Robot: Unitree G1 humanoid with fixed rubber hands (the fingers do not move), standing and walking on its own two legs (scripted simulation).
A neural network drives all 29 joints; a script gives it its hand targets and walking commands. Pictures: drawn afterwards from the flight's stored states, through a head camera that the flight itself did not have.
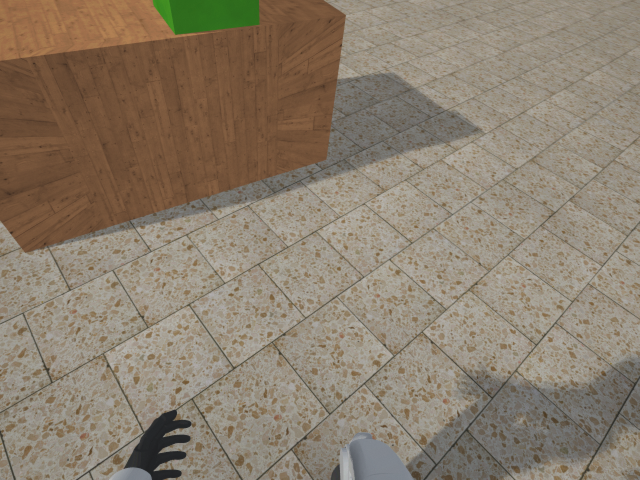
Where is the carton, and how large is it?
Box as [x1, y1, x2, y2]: [153, 0, 258, 34]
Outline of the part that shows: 153,0 154,6 175,34 258,24 258,0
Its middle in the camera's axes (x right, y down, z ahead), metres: -0.38 -0.88 +1.25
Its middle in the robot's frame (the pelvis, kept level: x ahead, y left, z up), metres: +1.59 +0.19 +0.08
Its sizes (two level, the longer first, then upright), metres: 0.293 0.257 0.297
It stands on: a pedestal, 0.70 m high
